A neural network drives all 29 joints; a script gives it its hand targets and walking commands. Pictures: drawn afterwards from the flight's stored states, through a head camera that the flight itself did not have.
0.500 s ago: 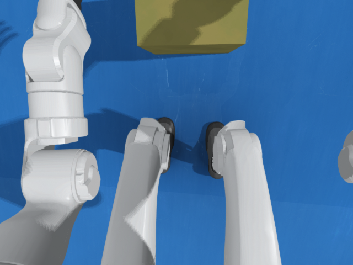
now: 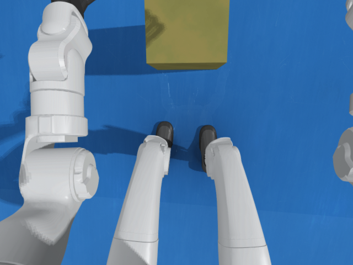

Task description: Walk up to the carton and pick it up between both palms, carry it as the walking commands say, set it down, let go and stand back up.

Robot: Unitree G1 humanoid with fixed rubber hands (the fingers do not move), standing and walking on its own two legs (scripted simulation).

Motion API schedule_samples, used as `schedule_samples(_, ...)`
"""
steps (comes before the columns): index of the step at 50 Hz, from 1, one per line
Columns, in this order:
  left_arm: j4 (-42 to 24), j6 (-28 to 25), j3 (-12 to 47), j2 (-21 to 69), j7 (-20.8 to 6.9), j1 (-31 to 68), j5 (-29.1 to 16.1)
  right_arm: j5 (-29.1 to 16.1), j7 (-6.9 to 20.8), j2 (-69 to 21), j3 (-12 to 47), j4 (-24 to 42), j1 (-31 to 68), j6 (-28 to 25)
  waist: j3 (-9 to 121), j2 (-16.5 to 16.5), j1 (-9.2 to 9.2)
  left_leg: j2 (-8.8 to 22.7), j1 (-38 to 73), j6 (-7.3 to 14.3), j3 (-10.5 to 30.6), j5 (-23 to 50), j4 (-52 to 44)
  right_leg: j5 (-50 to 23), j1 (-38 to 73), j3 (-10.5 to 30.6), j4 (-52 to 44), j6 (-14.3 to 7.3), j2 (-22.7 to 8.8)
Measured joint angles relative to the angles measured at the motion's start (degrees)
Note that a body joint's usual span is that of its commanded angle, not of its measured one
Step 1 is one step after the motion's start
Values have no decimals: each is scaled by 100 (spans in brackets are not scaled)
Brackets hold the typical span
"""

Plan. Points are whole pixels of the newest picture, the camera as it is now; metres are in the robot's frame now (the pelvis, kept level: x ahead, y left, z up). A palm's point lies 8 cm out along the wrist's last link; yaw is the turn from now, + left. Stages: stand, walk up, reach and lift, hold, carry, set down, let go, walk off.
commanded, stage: set down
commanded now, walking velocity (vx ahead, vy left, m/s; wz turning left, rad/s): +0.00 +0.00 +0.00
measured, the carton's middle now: (186, 40) +0.56 +0.03 -0.53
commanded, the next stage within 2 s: let go in 0.08 s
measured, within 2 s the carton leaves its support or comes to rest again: neither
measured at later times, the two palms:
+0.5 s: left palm (45, 83) +0.41 +0.22 -0.06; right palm out of the picture +0.42 -0.22 -0.07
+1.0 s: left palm out of the picture +0.27 +0.24 +0.05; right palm out of the picture +0.30 -0.21 +0.05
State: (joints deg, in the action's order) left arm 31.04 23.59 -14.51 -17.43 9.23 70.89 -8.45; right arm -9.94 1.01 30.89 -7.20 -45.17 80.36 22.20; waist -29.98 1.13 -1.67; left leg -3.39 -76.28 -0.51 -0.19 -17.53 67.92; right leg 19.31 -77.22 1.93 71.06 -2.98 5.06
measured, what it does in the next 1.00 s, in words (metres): rises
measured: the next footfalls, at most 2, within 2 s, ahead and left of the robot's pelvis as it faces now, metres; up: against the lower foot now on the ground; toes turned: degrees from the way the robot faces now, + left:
none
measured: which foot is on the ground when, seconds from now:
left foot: down 0.00-1.00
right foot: down 0.00-1.00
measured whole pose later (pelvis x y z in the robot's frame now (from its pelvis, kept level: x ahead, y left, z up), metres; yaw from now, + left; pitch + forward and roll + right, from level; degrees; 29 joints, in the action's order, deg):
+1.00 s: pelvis +0.12 +0.01 +0.13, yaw +1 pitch +0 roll +0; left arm 26.0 4.1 -3.8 -9.9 -4.0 -11.4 2.2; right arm 2.9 2.1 10.0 -4.1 -27.6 -9.1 3.8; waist -6.3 0.0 -1.5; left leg -3.3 -15.4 1.1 3.8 -15.4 30.8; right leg 16.6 -14.2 1.6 30.9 -3.0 3.9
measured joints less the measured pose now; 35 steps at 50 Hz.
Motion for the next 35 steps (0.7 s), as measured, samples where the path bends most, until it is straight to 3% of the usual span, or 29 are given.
schedule_samples(3,259,-201,-80,126,-27,0,185,231,34,-61,-54,-228,-70,-195,6,-32,-50,28,237,3,14,67,-231,-89,243,10,-260,3,22)
schedule_samples(9,253,-338,51,189,-128,-405,368,393,1,-318,-127,-135,-483,-284,0,-20,40,6,574,16,44,128,-506,-133,591,9,-532,11,-5)
schedule_samples(13,10,-318,168,166,-299,-984,500,558,-179,-576,-166,388,-1126,-205,-2,-2,97,12,831,25,51,133,-691,-146,851,24,-728,17,-1)
schedule_samples(16,-527,-334,355,43,-468,-1768,502,625,-350,-846,-131,1145,-1946,-155,-6,41,192,-2,1111,37,60,104,-827,-107,1132,33,-855,18,-14)
schedule_samples(21,-1367,-333,672,42,-621,-3175,488,665,-367,-1090,-70,2222,-3556,-144,-1,-42,195,-9,1783,62,109,39,-1116,-49,1835,25,-1187,17,-23)
schedule_samples(26,-1627,-592,739,138,-781,-4342,509,728,-323,-1419,-83,2669,-4829,-405,13,-72,167,-20,2682,70,139,33,-1478,-213,2737,56,-1590,24,-32)
schedule_samples(30,-1570,-899,792,332,-937,-5224,628,839,-266,-1735,-121,2616,-5785,-715,641,-122,149,-31,3015,80,230,10,-1791,-42,3115,17,-1918,6,-40)
schedule_samples(35,-904,-1395,746,652,-1086,-6197,859,1052,-132,-2019,-3,1971,-6757,-1249,2038,-134,153,-55,3286,96,336,126,-2331,-95,3416,-42,-2467,-14,-87)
